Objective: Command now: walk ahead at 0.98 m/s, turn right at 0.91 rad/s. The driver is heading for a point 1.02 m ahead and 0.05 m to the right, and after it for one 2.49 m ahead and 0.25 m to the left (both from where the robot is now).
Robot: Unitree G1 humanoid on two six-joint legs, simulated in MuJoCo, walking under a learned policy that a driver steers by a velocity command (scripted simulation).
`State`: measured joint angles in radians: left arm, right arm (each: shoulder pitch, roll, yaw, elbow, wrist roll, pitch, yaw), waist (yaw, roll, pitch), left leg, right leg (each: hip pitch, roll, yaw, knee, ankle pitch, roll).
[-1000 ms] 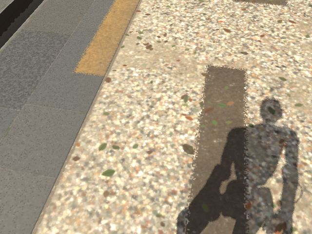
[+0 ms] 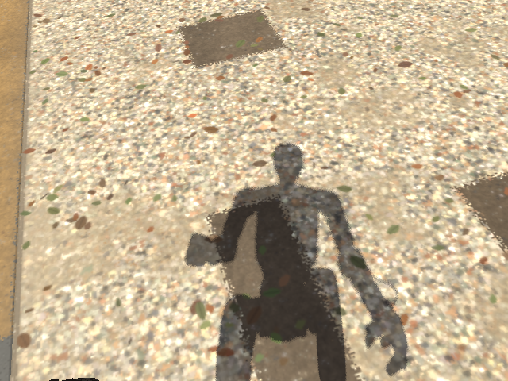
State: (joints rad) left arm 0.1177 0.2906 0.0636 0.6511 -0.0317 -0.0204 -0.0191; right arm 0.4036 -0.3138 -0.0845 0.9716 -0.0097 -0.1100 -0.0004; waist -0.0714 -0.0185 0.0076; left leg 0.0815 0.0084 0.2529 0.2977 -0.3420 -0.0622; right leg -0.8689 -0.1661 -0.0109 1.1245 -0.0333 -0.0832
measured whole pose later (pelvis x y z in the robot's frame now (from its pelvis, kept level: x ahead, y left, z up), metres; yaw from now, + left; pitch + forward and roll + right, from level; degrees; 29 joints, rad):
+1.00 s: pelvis +0.62 -0.15 +0.01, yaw +5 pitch +3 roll -2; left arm 0.08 0.26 0.04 0.62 0.01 -0.02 0.05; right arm 0.20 -0.32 -0.09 0.62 0.03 0.05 -0.04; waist -0.04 0.00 0.06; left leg -0.38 -0.23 -0.29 0.46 -0.08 0.08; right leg -0.60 0.05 0.24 0.80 -0.23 0.08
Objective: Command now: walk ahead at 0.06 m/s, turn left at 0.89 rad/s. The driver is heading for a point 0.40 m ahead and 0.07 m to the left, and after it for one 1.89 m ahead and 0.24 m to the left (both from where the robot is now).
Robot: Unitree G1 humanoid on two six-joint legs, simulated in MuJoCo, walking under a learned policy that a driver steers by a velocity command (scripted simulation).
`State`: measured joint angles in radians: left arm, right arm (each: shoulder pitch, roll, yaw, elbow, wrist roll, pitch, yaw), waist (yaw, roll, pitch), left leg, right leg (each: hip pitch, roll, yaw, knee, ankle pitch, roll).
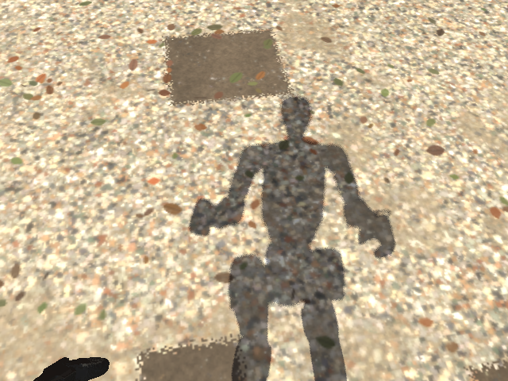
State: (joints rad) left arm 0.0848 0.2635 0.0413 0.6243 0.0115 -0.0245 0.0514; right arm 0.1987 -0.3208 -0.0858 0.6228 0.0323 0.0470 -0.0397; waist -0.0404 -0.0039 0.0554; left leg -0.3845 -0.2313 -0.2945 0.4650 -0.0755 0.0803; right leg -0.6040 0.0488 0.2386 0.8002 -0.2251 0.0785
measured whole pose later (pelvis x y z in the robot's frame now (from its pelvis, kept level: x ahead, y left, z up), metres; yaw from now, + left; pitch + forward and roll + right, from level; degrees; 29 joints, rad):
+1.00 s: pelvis +0.41 +0.27 +0.00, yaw +24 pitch -1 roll +2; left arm 0.25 0.32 0.08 0.75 -0.06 -0.03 -0.02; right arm 0.45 -0.25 -0.07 0.82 -0.02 -0.10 0.03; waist -0.05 -0.06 0.00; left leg -0.03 0.01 0.22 0.42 -0.37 0.00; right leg -0.75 -0.15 0.05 1.30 -0.08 -0.05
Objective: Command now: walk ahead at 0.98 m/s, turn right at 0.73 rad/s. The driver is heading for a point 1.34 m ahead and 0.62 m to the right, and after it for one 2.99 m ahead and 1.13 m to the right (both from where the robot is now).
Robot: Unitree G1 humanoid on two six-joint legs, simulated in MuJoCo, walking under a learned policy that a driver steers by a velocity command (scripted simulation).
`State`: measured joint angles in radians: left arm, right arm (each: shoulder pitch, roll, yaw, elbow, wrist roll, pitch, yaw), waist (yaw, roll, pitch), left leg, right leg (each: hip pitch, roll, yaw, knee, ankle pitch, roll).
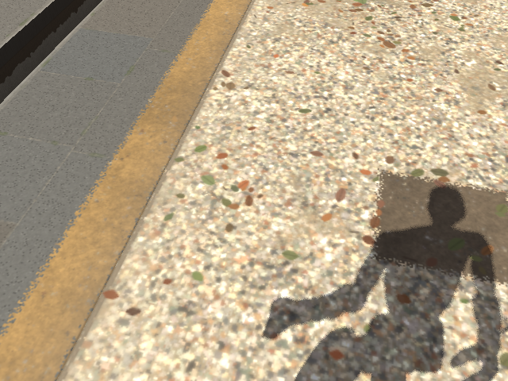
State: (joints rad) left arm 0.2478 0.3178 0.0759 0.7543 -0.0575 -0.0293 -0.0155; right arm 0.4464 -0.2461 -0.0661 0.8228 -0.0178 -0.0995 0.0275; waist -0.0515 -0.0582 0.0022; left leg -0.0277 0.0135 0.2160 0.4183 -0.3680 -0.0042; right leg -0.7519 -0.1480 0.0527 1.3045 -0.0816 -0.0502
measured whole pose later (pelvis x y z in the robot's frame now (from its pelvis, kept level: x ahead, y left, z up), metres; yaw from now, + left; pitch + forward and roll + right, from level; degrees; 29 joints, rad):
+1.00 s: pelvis +0.80 -0.21 -0.01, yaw -51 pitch +1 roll +4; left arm 0.02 0.27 0.02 0.56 -0.03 -0.06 -0.04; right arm 0.55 -0.27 -0.06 0.89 0.01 -0.11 0.01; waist -0.13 -0.04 0.02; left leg 0.13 -0.04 0.11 0.23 -0.37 -0.02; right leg -0.83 -0.08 0.08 0.93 -0.03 -0.08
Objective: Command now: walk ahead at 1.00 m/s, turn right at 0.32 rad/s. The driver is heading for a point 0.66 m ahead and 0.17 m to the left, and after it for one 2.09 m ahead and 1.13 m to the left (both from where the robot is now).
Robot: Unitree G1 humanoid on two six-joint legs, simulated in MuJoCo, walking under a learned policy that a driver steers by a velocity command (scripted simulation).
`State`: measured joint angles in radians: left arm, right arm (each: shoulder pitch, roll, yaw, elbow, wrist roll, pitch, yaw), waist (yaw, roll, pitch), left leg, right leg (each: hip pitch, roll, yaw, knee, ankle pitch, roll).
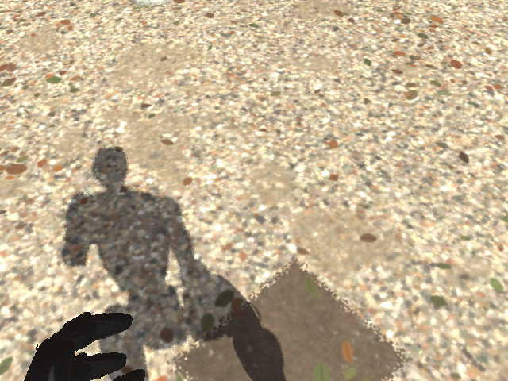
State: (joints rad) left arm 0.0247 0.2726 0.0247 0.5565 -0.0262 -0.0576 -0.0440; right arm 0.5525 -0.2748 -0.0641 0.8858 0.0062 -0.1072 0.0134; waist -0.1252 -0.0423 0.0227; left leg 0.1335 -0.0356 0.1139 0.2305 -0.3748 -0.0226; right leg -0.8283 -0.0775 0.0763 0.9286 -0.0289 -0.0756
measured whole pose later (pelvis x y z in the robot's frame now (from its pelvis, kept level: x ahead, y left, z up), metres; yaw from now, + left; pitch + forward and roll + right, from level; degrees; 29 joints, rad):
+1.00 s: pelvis +0.94 +0.06 -0.02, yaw +40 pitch +2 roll -1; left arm -0.03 0.26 0.03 0.52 -0.04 -0.14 0.00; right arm 0.42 -0.29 -0.08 0.73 0.03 -0.05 -0.01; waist -0.10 0.00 0.01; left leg -0.06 -0.14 -0.33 0.68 -0.57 0.09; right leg -0.51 0.00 0.15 0.52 -0.05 0.07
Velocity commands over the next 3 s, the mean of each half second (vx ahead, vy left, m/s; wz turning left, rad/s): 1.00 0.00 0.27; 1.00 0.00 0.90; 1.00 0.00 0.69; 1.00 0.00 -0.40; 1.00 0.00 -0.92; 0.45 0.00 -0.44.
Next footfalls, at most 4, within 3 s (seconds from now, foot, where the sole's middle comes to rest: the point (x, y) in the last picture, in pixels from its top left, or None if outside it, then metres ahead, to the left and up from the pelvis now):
0.14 right None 0.34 -0.12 -0.76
0.60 left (211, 284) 0.77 0.07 -0.76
1.00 right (213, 174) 1.19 0.04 -0.76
1.48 left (66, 176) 1.26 0.54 -0.76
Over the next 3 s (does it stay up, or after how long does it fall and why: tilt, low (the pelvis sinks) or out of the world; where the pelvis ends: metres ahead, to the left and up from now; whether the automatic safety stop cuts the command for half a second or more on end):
stays up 2.14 1.16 0.01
